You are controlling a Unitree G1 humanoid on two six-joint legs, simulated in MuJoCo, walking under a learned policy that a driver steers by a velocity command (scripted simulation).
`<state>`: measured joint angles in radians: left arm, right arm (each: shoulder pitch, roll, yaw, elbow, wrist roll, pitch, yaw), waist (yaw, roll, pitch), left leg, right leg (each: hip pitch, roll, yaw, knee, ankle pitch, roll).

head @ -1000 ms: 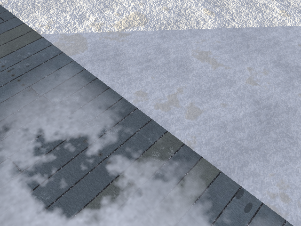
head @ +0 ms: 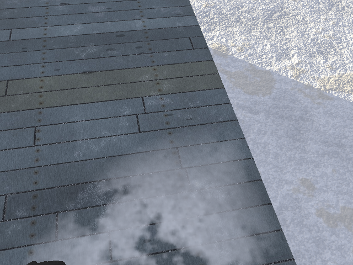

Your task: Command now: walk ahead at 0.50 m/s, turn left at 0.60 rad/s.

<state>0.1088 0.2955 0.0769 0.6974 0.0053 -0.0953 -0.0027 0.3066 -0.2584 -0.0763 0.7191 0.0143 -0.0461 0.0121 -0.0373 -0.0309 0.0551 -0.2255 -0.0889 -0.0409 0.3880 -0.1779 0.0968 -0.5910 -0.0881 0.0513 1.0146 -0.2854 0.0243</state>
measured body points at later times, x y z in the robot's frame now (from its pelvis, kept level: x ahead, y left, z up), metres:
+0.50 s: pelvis +0.27 -0.03 +0.00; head +0.29 -0.03 +0.45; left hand +0.26 +0.25 -0.12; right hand +0.49 -0.24 -0.10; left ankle +0.28 +0.13 -0.67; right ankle +0.30 -0.14 -0.74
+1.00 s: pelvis +0.50 +0.10 +0.00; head +0.51 +0.12 +0.45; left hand +0.60 +0.40 -0.10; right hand +0.61 -0.15 -0.11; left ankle +0.45 +0.18 -0.74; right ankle +0.66 -0.03 -0.68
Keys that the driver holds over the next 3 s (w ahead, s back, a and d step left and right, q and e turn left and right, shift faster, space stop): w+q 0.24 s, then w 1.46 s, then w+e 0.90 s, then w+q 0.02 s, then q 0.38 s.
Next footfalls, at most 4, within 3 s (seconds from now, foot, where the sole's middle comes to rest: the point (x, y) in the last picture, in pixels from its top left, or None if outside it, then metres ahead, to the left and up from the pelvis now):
0.26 right None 0.34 -0.13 -0.78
0.72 left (120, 258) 0.48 0.19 -0.78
1.24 right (158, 173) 0.84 0.05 -0.78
1.76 left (90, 135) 1.05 0.36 -0.78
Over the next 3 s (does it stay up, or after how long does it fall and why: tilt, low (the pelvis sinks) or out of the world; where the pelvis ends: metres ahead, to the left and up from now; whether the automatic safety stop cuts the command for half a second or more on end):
stays up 1.53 0.24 -0.01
